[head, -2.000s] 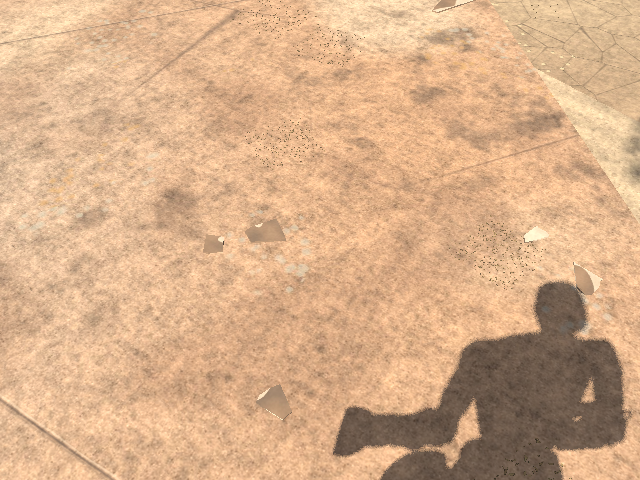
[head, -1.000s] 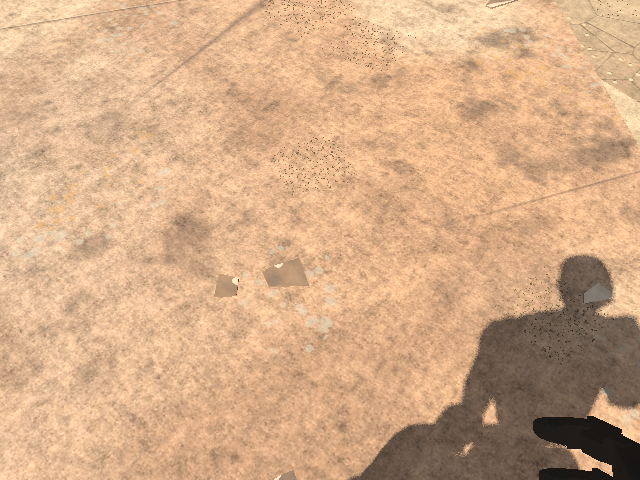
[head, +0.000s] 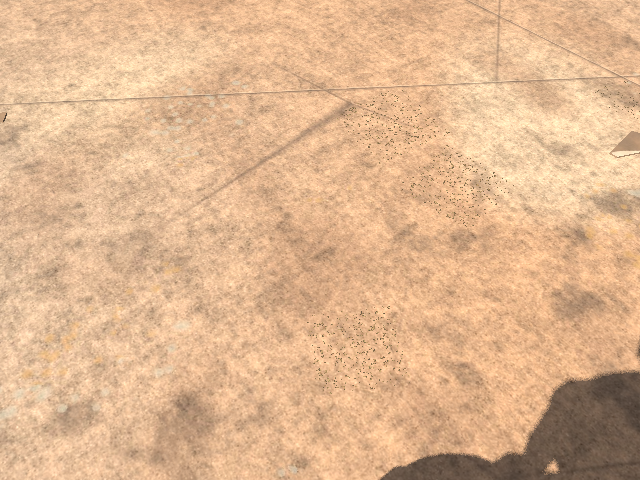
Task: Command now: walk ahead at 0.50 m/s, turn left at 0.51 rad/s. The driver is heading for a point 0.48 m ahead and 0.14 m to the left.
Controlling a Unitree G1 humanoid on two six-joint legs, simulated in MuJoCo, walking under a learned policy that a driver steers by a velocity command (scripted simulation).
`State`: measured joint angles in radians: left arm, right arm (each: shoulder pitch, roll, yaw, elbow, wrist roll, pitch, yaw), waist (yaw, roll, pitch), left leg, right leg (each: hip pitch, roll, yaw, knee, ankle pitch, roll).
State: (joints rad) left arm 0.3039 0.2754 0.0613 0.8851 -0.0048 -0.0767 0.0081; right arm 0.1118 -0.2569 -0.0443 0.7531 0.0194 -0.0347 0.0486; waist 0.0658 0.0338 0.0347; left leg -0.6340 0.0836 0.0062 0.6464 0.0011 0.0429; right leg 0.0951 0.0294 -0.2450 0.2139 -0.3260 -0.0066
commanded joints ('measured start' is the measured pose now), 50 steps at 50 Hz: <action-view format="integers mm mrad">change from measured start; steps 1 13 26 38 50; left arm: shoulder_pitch -11 -94 -297 -238 -160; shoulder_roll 198 123 128 97 69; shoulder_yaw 49 20 20 -3 -28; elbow -43 -162 -241 -167 -82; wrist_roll -12 19 20 31 24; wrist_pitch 17 -33 -61 2 44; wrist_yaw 13 -5 -36 -32 -18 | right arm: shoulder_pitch -75 118 251 242 84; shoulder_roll -86 -158 -170 -66 -97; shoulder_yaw -25 -61 -68 -18 -20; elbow -117 -114 -59 -78 -89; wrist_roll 2 -10 -3 -23 -45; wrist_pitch -12 -34 6 58 42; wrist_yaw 17 -34 -82 -88 -75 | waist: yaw -31 -43 -107 -104 -47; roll -98 -1 97 -182 62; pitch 23 -77 -58 -147 -16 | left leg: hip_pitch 1 456 556 322 349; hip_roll -47 74 43 -50 -12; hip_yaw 68 -330 -359 -67 -134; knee -21 -424 -183 178 -231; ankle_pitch -125 101 164 -418 -264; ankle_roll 47 263 118 -110 -16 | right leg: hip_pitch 45 -699 -543 -379 -374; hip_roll -325 -149 -24 -226 -59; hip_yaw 50 308 298 383 257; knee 85 864 249 104 217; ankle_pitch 843 48 359 717 69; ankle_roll -121 42 5 -219 -8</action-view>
